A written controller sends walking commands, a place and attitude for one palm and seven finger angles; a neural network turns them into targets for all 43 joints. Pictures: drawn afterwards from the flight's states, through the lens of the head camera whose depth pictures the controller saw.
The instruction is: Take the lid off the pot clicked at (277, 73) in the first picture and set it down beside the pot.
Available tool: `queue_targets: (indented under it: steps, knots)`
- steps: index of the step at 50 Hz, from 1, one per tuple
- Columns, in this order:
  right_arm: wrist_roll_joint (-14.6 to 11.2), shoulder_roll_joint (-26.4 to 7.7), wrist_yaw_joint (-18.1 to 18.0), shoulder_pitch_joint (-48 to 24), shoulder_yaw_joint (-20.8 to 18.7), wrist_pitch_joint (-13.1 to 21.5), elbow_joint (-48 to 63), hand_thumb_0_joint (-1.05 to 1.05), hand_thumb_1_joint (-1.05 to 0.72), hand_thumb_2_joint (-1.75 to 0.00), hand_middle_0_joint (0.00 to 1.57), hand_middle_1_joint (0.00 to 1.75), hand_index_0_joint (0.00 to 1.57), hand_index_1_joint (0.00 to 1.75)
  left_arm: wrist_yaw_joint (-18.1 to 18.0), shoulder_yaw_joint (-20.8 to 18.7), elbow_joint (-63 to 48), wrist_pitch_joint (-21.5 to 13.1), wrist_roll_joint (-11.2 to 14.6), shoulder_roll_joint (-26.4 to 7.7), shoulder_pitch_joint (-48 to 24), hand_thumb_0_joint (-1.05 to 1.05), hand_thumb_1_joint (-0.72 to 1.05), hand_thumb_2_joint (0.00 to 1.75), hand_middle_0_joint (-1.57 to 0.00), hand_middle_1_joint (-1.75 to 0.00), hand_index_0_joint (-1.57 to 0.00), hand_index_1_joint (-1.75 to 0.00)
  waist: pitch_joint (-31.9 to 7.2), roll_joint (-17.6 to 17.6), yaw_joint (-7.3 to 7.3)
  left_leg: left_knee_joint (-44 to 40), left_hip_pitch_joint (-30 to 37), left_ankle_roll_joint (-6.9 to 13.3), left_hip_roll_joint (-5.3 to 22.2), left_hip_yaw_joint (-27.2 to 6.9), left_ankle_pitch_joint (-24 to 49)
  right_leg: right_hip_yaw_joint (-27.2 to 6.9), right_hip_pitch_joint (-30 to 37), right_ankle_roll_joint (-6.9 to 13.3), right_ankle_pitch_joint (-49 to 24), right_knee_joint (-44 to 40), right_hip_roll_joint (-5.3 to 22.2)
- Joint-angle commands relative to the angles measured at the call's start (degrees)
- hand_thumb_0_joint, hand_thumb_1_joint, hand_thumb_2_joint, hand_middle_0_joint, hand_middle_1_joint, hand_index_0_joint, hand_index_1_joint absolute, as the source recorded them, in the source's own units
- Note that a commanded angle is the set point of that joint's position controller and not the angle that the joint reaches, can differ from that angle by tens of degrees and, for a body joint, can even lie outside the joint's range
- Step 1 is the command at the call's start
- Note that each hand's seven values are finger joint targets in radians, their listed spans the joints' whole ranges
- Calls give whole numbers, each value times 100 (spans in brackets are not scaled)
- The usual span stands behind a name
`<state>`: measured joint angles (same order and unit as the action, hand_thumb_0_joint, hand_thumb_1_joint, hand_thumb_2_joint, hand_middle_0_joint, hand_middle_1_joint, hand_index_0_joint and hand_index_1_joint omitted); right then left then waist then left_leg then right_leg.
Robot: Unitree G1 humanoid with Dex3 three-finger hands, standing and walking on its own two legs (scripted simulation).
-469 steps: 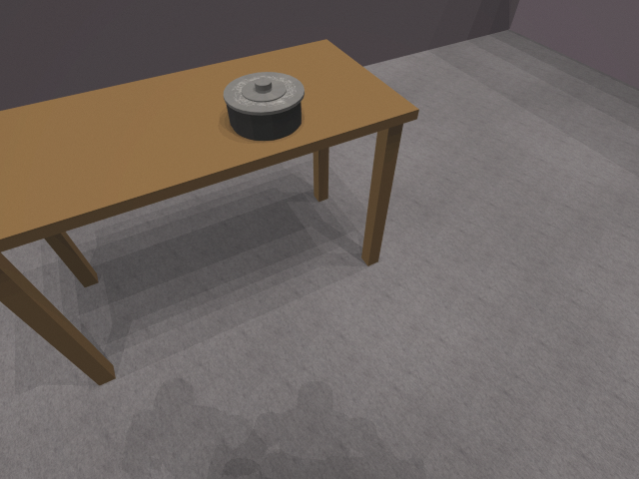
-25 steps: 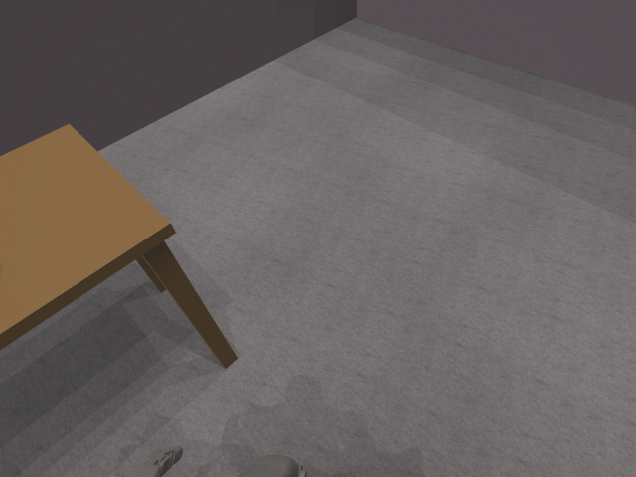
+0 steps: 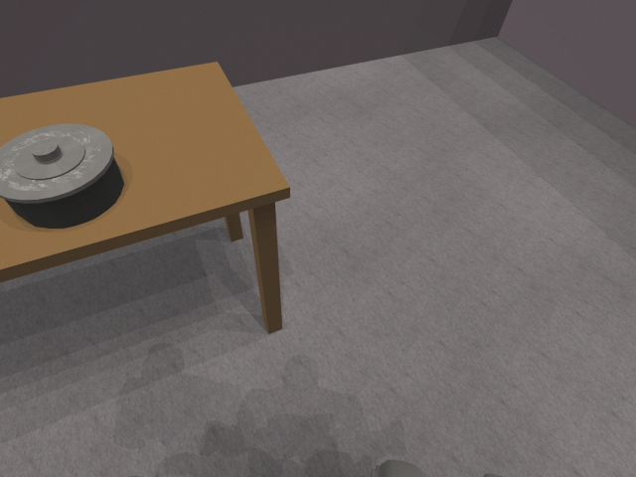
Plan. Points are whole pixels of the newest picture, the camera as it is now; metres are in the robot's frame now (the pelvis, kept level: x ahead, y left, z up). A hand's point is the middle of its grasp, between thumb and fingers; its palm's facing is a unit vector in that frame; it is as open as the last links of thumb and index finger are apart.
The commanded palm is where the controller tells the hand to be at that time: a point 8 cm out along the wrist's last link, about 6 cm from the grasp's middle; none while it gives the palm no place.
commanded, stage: turn to face it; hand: left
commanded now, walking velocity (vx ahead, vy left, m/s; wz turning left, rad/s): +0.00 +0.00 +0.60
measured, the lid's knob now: (45, 150) +0.57 +0.51 +0.03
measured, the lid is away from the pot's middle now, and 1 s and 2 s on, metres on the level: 0.00 0.00 0.00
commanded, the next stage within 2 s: take the last steps up to it in 0.68 s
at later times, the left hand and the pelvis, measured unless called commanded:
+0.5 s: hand out of the picture +0.01 +0.16 -0.14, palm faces +0.29 -0.91 -0.29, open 7.4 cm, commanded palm none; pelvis -0.01 -0.05 +0.01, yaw +17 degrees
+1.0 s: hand out of the picture -0.07 +0.18 -0.16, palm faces +0.45 -0.86 -0.24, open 7.4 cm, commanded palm none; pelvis -0.02 -0.02 +0.00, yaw +25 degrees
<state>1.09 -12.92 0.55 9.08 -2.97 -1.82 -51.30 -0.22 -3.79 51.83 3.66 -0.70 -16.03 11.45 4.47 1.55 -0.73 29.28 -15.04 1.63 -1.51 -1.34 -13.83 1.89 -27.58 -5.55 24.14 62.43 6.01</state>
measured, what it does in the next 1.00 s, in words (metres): steps on the spot, turning left: right foot, then left foot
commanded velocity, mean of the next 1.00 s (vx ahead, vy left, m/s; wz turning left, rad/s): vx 0.07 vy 0.01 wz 0.35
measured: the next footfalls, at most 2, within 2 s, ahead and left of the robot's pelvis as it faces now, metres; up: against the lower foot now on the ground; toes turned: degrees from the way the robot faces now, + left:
right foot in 0.22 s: +0.07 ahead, -0.14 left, +0.00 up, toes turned +6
left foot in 0.68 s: -0.04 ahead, +0.09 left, +0.00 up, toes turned +24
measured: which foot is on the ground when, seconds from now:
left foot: down 0.00-0.22, up 0.24-0.66, down 0.68-1.00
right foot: up 0.00-0.20, down 0.22-0.68, up 0.70-1.00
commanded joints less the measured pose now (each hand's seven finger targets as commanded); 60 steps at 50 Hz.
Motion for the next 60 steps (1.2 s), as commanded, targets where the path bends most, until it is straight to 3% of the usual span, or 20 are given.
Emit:
queue_targets:
  steps: [1,9,10,11,12,16,18,26,31,32,34,35,41,48,52,53,54,55,57,60]
  knots:
    - [-17,-1226,-81,238,-295,78,290,0,-90,-90,20,30,20,30,-64,-104,-579,-180,2,-452,-239,0,90,90,-20,-30,-20,-30,-592,-945,214,-1061,609,787,1320,-1536,1616,-155,-168,-13,-55,-542,-89]
    - [-18,-1196,-61,-60,-368,-13,387,0,-90,-90,20,30,20,30,-119,-98,-612,-299,59,-421,234,0,90,90,-20,-30,-20,-30,-764,-1020,-67,-352,-318,565,970,-2028,1532,-50,1716,134,-802,-3217,-499]
    - [-62,-1007,-45,-90,-344,-8,426,0,-90,-90,20,30,20,30,-142,-150,-564,-362,37,-619,493,0,90,90,-20,-30,-20,-30,-877,-511,-203,123,-825,279,647,-1820,883,-338,2442,181,-1160,-4103,-163]
    - [-121,-551,-13,37,-285,-9,506,0,-90,-90,20,30,20,30,-195,-262,-584,-424,-69,-1214,606,0,90,90,-20,-30,-20,-30,-892,1284,-237,1425,-1845,-215,-154,-825,-918,-1898,3070,640,-1017,-4842,1348]
    - [-50,-695,-22,-39,-324,-19,598,0,-90,-90,20,30,20,30,-194,-260,-648,-385,-57,-1395,558,0,90,90,-20,-30,-20,-30,-753,1533,-239,2714,-1975,-377,-311,-425,-2110,-2615,2364,1272,-1387,-4942,2300]
    - [18,-737,106,321,-378,-172,195,0,-90,-90,20,30,20,30,-189,-92,-854,-398,-16,-646,-456,0,90,90,-20,-30,-20,-30,-110,779,302,4234,-1735,-421,190,-348,-883,-905,1256,1144,-1143,-4780,1293]
    - [15,-621,133,314,-310,-167,167,0,-90,-90,20,30,20,30,-182,-71,-801,-441,-36,-550,-241,0,90,90,-20,-30,-20,-30,-197,870,216,4021,-1712,-500,192,-138,-725,-434,1572,1126,-1805,-4608,1116]
    - [-65,-402,104,-330,-155,-107,297,0,-90,-90,20,30,20,30,-155,-181,-380,-393,-110,-877,578,0,90,90,-20,-30,-20,-30,-520,1065,-243,1877,-1008,-529,185,415,-1264,-134,2299,1379,-3133,-4215,1371]
    - [-81,-435,20,219,-109,15,83,0,-90,-90,20,30,20,30,-139,-222,-232,-329,-69,-876,426,0,90,90,-20,-30,-20,-30,-825,986,42,15,326,-371,75,579,-321,172,1971,1042,-3237,-3500,1269]
    - [-69,-621,17,498,-140,72,11,0,-90,-90,20,30,20,30,-126,-191,-237,-288,-5,-764,343,0,90,90,-20,-30,-20,-30,-926,459,238,-763,1003,-296,273,370,385,445,1516,754,-2692,-2916,1098]
    - [-18,-1580,-69,828,-344,87,11,0,-90,-90,20,30,20,30,-97,-5,-514,-214,11,-141,182,0,90,90,-20,-30,-20,-30,-874,-1958,426,-1225,1551,768,2374,-2191,3178,463,-491,161,1268,-960,-1]
    - [10,-1478,-84,793,-299,44,-30,0,-90,-90,20,30,20,30,-114,-23,-499,-178,-13,-314,34,0,90,90,-20,-30,-20,-30,-798,-1330,436,-1058,1231,1078,2429,-1881,2973,74,-351,285,1126,-455,116]
    - [-29,-866,-191,170,-79,163,-5,0,-90,-90,20,30,20,30,-25,-12,50,-216,-14,-234,363,0,90,90,-20,-30,-20,-30,-636,-1091,47,-1116,1009,732,1333,-799,2345,22,-146,161,-142,-171,-92]
    - [38,-893,-138,638,-154,223,-225,0,-90,-90,20,30,20,30,103,45,-132,-339,-63,-60,-100,0,90,90,-20,-30,-20,-30,-9,-1074,264,-1761,397,942,1431,-1524,-1272,243,221,279,117,-1839,-187]
    - [8,-696,-136,480,-110,249,-277,0,-90,-90,20,30,20,30,113,10,235,-491,-90,6,958,0,90,90,-20,-30,-20,-30,-226,-528,-214,-800,-646,591,907,-1136,-1816,399,2258,348,-555,-3576,-439]
    - [-38,-404,-125,460,-64,277,-238,0,-90,-90,20,30,20,30,65,-64,382,-563,-129,-281,1431,0,90,90,-20,-30,-20,-30,-289,284,-444,335,-1471,317,407,-648,-1859,-357,3091,478,78,-4216,137]
    - [-76,-38,-83,335,16,312,-30,0,-90,-90,20,30,20,30,-2,-187,480,-603,-175,-839,1932,0,90,90,-20,-30,-20,-30,-206,1925,-656,2004,-2626,20,-219,157,-2013,-2516,3520,1012,1295,-5262,1651]
    - [27,-471,-31,-53,-69,294,132,0,-90,-90,20,30,20,30,-56,-174,460,-591,-71,-883,2061,0,90,90,-20,-30,-20,-30,151,1165,-696,2853,-2850,6,111,-215,-1910,-3321,2791,1424,1985,-5806,2208]
    - [64,-458,46,24,-144,251,-20,0,-90,-90,20,30,20,30,-90,-148,347,-667,-55,-597,1390,0,90,90,-20,-30,-20,-30,627,828,-326,3492,-2739,13,445,-328,-944,-2939,1856,1400,2211,-5961,1939]
    - [58,-192,116,566,-113,215,-376,0,-90,-90,20,30,20,30,-63,10,343,-796,-33,-43,1040,0,90,90,-20,-30,-20,-30,446,489,51,3377,-2231,-157,577,-71,141,-1019,1785,1089,-93,-5611,1154]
